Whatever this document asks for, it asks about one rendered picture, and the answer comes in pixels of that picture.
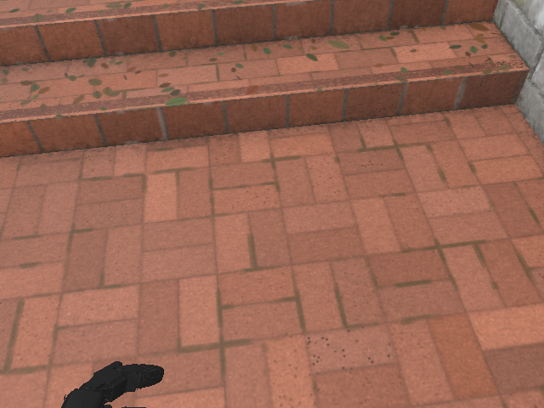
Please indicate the left robot hand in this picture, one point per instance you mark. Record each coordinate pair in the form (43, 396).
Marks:
(111, 382)

